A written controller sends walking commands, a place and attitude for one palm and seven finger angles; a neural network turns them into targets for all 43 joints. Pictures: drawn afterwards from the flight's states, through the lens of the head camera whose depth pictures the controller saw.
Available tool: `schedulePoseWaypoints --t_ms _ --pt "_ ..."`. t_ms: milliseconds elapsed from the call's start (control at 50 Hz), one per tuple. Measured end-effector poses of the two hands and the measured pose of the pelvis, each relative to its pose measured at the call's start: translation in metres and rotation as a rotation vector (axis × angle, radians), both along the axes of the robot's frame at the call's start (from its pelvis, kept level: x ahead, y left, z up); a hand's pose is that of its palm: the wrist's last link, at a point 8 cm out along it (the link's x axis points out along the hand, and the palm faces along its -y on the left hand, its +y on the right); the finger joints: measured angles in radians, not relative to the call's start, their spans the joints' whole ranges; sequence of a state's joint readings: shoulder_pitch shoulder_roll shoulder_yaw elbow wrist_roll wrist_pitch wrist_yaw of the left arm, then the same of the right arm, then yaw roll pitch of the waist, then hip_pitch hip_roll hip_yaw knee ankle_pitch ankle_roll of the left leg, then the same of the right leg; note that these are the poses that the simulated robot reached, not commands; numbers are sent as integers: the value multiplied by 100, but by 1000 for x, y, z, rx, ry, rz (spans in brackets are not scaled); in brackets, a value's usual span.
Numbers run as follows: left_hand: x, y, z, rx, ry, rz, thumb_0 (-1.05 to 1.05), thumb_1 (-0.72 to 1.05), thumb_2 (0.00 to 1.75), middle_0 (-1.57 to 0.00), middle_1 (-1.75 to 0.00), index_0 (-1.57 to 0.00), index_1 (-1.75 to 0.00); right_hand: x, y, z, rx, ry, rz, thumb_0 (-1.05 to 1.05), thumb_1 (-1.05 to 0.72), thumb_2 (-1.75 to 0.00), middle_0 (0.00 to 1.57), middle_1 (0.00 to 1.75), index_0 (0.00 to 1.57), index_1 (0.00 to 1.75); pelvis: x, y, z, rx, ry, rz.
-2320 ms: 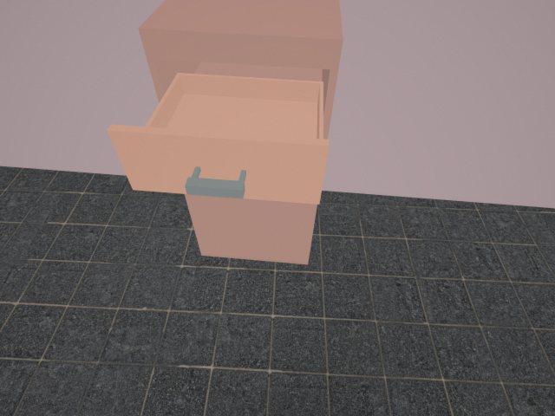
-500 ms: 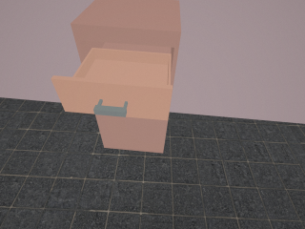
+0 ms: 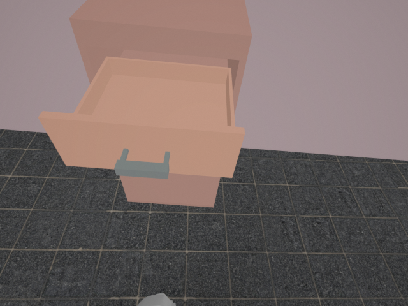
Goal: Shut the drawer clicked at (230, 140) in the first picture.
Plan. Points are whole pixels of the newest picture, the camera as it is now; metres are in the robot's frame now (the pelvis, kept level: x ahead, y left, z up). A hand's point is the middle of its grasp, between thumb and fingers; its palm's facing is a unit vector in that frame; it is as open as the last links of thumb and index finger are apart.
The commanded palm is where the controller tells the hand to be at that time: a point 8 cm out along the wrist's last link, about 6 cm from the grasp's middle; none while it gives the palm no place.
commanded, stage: come to a stop and stand still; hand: left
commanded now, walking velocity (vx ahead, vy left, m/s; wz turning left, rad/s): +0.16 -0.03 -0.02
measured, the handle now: (144, 161) +0.39 +0.16 +0.04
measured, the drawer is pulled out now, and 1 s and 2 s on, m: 0.29 0.29 0.29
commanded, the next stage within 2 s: look again from close up in 0.98 s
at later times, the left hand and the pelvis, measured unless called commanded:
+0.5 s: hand out of the picture +0.08 +0.16 -0.14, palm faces -0.02 -0.97 -0.22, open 7.2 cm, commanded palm none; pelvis +0.05 -0.02 +0.03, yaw -1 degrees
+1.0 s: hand out of the picture +0.04 +0.10 -0.15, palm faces +0.05 -0.99 -0.14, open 7.4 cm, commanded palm none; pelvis +0.07 -0.04 +0.03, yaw +0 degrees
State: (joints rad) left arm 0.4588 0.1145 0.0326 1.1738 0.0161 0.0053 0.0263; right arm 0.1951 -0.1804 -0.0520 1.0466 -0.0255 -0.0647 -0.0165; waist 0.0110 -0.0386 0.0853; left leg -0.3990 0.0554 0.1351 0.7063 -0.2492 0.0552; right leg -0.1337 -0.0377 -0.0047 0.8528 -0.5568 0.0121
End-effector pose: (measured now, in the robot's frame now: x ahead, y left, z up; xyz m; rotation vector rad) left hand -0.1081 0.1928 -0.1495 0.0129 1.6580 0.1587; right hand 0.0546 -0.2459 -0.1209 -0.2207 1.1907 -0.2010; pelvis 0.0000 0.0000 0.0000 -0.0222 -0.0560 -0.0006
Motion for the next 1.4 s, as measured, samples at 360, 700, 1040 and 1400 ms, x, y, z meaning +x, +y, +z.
schedulePoseWaypoints --t_ms 360,700,1040,1400 --pt "191 32 33 134 -377 -142 0 93 90 -19 -30 -20 -30 -30 30 -5 129 186 -99 1 -93 -90 21 29 21 30 36 -6 22 42 30 -13" --pt "167 -8 34 90 -240 -110 1 94 90 -20 -30 -20 -30 -21 16 2 153 259 -98 0 -91 -90 20 29 20 30 63 -31 32 30 39 -7" --pt "146 -38 32 52 -182 -72 1 91 90 -20 -30 -20 -30 8 -5 2 119 237 -48 1 -93 -90 20 29 20 30 74 -38 30 18 51 3" --pt "220 21 35 142 -336 -126 1 91 90 -20 -30 -20 -30 31 16 -6 126 178 -17 1 -93 -90 20 29 20 30 92 -15 22 29 43 4"
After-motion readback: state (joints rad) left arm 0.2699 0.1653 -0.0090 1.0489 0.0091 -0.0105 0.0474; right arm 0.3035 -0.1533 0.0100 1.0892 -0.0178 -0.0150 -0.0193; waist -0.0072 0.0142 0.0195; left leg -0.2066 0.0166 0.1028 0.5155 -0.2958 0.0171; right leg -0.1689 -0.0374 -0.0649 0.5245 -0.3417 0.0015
